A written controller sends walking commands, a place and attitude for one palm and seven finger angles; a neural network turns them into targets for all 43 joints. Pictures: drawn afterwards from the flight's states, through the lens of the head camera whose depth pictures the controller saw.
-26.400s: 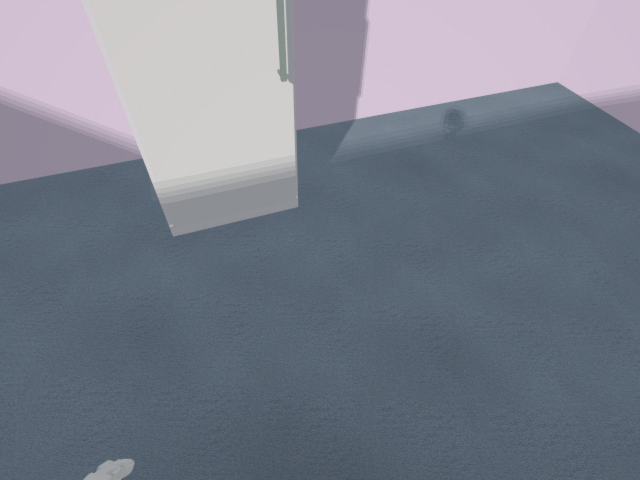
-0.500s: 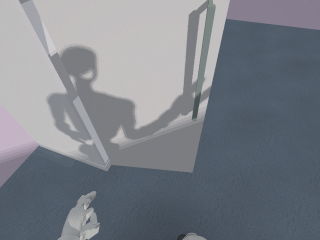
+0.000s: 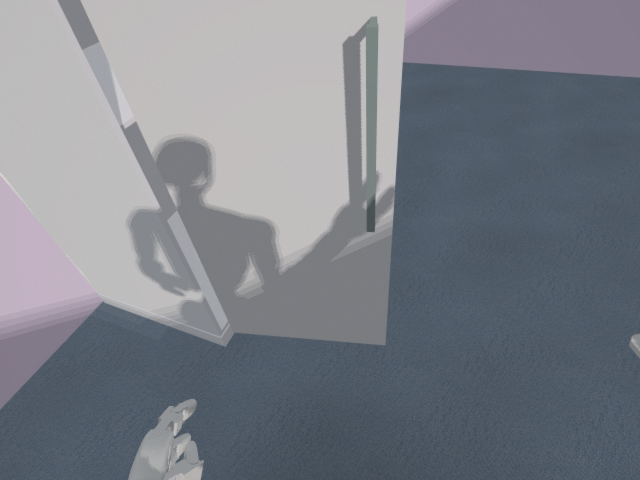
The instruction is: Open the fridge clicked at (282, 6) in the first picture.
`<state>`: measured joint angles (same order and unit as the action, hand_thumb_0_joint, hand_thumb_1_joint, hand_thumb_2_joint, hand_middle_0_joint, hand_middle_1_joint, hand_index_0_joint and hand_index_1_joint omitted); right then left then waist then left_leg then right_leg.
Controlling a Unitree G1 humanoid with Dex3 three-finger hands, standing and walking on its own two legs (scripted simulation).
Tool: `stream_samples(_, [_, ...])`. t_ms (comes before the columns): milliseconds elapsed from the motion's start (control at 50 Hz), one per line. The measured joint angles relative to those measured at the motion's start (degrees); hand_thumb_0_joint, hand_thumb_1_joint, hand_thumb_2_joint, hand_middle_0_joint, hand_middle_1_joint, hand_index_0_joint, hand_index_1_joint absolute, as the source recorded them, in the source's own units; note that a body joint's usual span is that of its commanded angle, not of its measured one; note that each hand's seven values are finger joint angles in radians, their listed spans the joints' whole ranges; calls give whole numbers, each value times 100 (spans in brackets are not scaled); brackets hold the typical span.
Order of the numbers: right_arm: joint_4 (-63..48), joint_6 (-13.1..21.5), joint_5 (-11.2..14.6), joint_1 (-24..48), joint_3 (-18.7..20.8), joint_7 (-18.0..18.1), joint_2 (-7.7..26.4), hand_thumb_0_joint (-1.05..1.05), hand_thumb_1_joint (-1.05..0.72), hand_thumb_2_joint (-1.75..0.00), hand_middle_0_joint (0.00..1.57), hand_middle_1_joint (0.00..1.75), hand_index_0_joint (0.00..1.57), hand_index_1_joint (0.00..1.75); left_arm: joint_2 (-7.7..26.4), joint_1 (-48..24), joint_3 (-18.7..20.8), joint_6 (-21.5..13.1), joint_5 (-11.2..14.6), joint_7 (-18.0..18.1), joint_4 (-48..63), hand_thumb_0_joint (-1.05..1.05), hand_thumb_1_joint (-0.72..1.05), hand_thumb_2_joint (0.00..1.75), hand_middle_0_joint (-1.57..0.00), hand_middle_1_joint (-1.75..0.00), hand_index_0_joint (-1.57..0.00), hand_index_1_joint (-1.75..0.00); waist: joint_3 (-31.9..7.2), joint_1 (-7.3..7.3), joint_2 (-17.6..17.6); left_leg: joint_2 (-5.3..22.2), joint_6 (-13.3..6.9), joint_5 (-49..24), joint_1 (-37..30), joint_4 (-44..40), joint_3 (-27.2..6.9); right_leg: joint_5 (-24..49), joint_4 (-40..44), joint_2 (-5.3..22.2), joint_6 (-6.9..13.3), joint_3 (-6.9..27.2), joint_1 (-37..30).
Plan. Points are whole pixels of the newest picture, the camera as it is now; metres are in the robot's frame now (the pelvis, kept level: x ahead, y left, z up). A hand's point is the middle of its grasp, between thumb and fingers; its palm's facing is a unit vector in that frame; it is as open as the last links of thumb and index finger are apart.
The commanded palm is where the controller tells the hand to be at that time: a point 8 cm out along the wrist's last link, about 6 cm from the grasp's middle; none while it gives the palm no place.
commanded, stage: stop stepping back and stand still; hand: right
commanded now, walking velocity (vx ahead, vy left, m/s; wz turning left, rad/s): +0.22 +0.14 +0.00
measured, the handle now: (371, 142) +0.65 -0.10 +0.10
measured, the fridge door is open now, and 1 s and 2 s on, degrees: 76 76 76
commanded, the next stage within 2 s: let the arm hang, fingers relaxed in 1.16 s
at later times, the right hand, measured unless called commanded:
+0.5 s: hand out of the picture +0.16 -0.32 +0.16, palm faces +0.46 +0.83 -0.31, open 7.4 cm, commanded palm +0.09 -0.35 +0.19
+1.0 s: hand out of the picture +0.18 -0.32 +0.16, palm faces +0.41 +0.81 -0.43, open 7.4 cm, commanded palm +0.11 -0.35 +0.19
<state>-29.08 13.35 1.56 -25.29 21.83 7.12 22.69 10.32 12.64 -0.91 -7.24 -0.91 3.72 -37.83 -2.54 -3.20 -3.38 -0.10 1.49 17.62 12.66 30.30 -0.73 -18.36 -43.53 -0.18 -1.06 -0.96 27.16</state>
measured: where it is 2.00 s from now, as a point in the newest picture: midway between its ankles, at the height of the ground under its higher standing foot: outside the picture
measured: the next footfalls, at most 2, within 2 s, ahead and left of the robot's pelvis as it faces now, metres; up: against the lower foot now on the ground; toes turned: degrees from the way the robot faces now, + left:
right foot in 0.02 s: +0.11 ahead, -0.08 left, +0.00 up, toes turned -1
left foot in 0.28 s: -0.03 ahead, +0.05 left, +0.00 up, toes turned +3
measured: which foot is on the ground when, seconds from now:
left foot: down 0.00-0.02, up 0.04-0.26, down 0.28-1.00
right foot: up 0.00-0.00, down 0.02-0.28, up 0.30-0.44, down 0.46-1.00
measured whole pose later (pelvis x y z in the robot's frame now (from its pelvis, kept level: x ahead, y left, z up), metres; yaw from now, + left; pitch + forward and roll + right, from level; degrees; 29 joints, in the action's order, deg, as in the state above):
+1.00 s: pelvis -0.03 -0.06 +0.01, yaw +1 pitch +0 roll +0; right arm -24.1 10.6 1.6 -28.7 21.9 7.8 21.5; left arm 11.3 12.6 -1.0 -9.2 -0.7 4.6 -36.5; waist -0.8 -0.6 -0.4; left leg -0.8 -0.9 17.2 9.0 26.0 2.1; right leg -10.1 -26.7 -1.0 2.3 -2.3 16.9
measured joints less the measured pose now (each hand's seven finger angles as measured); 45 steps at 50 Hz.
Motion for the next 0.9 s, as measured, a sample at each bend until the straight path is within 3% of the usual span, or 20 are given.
stream_samples(40, [168, -114, -4, 222, 18, 16, -19, 1, -89, -90, 21, 31, 21, 30, 75, 49, 14, -90, 43, 77, 77, 1, 90, 90, -21, -30, -20, -30, 14, 231, 81, 21, -4, 279, 267, 454, 75, 421, 697, -3, 209, 136, -285])
stream_samples(80, [320, -219, 20, 329, 169, 31, 70, 1, -89, -90, 21, 31, 21, 30, -49, -52, 30, -153, 52, 80, 20, 1, 90, 90, -21, -30, -20, -30, 229, 345, -78, -48, -94, 722, 536, 1121, -176, 727, 823, -130, 425, 22, -342])
stream_samples(120, [234, -350, 59, 112, 325, 36, 153, 1, -89, -90, 21, 31, 21, 30, -195, -7, 5, -204, 16, 5, 50, 1, 90, 90, -21, -30, -20, -30, 303, 467, -141, -226, -167, 838, 718, 1610, -182, 977, 1287, -128, 395, -29, -553])
stream_samples(160, [-28, -386, 61, -307, 367, 52, 191, 1, -89, -90, 21, 31, 21, 30, -272, 172, -41, -257, -11, -82, 128, 1, 90, 90, -21, -30, -20, -30, 267, 534, -96, -368, -220, 789, 669, 1527, 44, 1191, 1823, -56, 353, -35, -783])
stream_samples(240, [-413, -369, 35, -1019, 236, 28, 260, 1, -89, -90, 21, 31, 21, 30, -216, 530, -83, -205, -64, -114, 236, 1, 90, 90, -21, -30, -20, -30, 61, 505, 111, -493, -348, 801, -41, 127, 592, 1119, 2408, 28, 238, -52, -991])
stream_samples(280, [-423, -376, 28, -1097, 302, 10, 444, 1, -89, -90, 21, 31, 21, 30, -149, 575, -64, -108, -97, -73, 292, 1, 90, 90, -21, -30, -20, -30, -21, 436, 34, -367, -544, 782, -427, -640, 527, 716, 2082, -109, 134, -196, -729])
stream_samples(300, [-364, -368, 33, -1016, 334, -6, 484, 1, -89, -90, 21, 31, 21, 30, -76, 512, -32, -60, -104, -52, 269, 1, 90, 90, -21, -30, -20, -30, -12, 349, 57, -318, -648, 412, -390, -786, 483, 452, 1611, -111, 78, -265, -454])
stream_samples(340, [-133, -359, 63, -741, 349, 2, 428, 1, -89, -90, 22, 31, 21, 30, 87, 323, 31, 40, -92, -28, 72, 1, 90, 90, -21, -30, -20, -30, 92, 196, 198, -306, -632, -428, -226, -565, 459, 196, 511, -40, 27, -161, -102])
stream_samples(400, [376, -373, 64, -340, 255, 59, 168, 1, -89, -90, 22, 31, 21, 30, 210, 309, 109, 93, 3, -6, -174, 1, 90, 90, -21, -30, -20, -30, 11, 198, 280, -253, -409, -175, -197, -197, 461, 5, -129, 84, 70, -32, -136])
stream_samples(460, [567, -448, 37, -103, 93, 107, -171, 1, -89, -90, 21, 31, 21, 30, 335, 392, 140, 3, 40, 64, -187, 1, 90, 90, -21, -30, -20, -30, -58, 315, 344, -186, -272, 125, -126, 203, 555, 159, 659, 258, 172, 77, -696])
stream_samples(500, [555, -439, 22, -36, 23, 106, -290, 1, -89, -90, 21, 31, 21, 30, 312, 308, 163, -63, 44, 101, -218, 1, 90, 90, -21, -30, -20, -30, 42, 363, 234, -41, -195, 247, -69, 452, 508, 407, 680, 138, 258, 5, -729])
stream_samples(560, [386, -363, -26, -218, 99, 70, -189, 1, -89, -90, 21, 31, 21, 30, 125, 224, 109, -181, -26, 109, -115, 1, 90, 90, -21, -30, -20, -30, 111, 409, 74, -35, -195, 529, 50, 704, 231, 541, 953, 19, 333, -164, -844])
stream_samples(620, [198, -219, -68, -371, 221, 61, 39, 1, -89, -90, 21, 31, 21, 30, -50, 276, 26, -300, -58, 48, 84, 1, 90, 90, -20, -30, -20, -30, 141, 443, 98, -96, -241, 448, -114, 228, 273, 798, 1376, -32, 332, -137, -916])
stream_samples(720, [236, -78, -4, -568, 347, 40, 193, 1, -89, -90, 21, 31, 21, 30, -92, 251, -79, -239, -47, -46, 171, 1, 90, 90, -21, -30, -20, -30, 141, 375, 362, -147, -288, -209, -248, -392, 346, 910, 1548, -10, 285, -76, -858])
stream_samples(800, [504, -183, 42, -597, 192, 37, -12, 1, -89, -90, 21, 31, 21, 30, 19, 208, -60, -124, 3, -29, 50, 1, 90, 90, -21, -30, -20, -30, 81, 249, 528, -180, -261, -130, -278, -411, 316, 772, 1397, 26, 316, -97, -817])
stream_samples(900, [716, -347, 10, -334, -20, 53, -220, 1, -89, -90, 21, 31, 21, 30, 92, 112, -28, -125, 20, 77, -45, 1, 90, 90, -21, -30, -20, -30, 147, 193, 391, -62, -210, -5, -332, -307, 282, 769, 1538, -89, 372, -144, -985])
